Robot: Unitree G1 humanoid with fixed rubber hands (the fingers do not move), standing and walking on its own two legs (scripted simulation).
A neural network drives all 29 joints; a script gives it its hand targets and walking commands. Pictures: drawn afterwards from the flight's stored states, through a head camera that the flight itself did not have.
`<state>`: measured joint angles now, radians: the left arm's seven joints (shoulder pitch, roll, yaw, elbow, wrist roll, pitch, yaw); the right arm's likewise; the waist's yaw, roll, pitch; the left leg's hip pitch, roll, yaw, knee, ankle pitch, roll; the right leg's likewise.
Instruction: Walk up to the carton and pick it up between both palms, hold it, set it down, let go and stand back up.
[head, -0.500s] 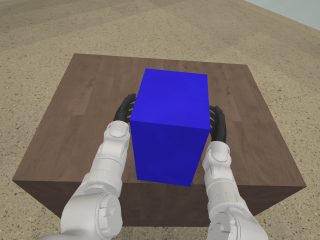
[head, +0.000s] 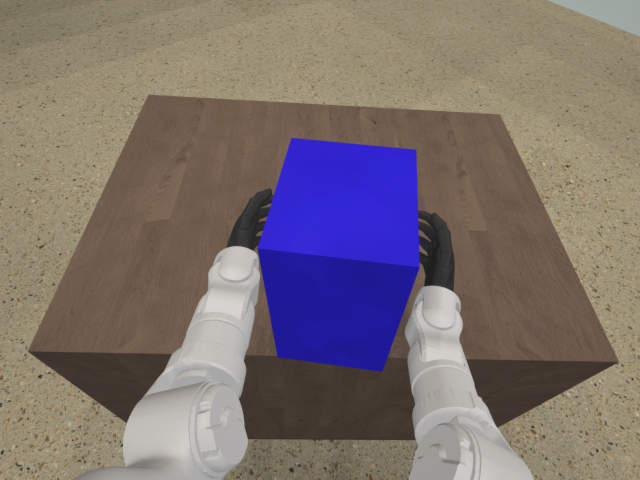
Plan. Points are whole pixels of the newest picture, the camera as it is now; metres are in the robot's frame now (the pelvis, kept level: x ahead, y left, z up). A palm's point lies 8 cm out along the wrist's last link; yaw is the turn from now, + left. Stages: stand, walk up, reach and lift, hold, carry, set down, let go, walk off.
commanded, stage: set down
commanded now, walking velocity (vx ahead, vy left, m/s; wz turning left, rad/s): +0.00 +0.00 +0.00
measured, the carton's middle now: (340, 263) +0.40 -0.05 +0.01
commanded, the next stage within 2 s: none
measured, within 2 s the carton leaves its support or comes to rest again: neither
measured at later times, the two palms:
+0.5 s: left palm (248, 247) +0.41 +0.07 +0.05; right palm (437, 287) +0.34 -0.17 +0.04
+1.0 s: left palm (248, 249) +0.41 +0.07 +0.04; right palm (437, 288) +0.34 -0.17 +0.04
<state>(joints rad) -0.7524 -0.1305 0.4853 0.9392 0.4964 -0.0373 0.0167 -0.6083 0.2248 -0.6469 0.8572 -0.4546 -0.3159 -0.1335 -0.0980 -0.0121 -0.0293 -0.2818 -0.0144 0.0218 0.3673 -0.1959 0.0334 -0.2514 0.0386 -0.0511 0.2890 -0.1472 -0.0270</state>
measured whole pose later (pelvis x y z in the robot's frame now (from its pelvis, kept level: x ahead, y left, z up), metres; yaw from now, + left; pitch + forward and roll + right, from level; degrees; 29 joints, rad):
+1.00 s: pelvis +0.00 +0.01 +0.00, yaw -1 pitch +6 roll -1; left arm -0.75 -0.19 0.57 0.89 0.59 -0.12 0.00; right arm -0.61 0.25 -0.75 0.85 -0.51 -0.39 -0.10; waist -0.10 -0.03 0.01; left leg -0.29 -0.02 0.03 0.38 -0.20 0.04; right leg -0.26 0.04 -0.04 0.28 -0.14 -0.02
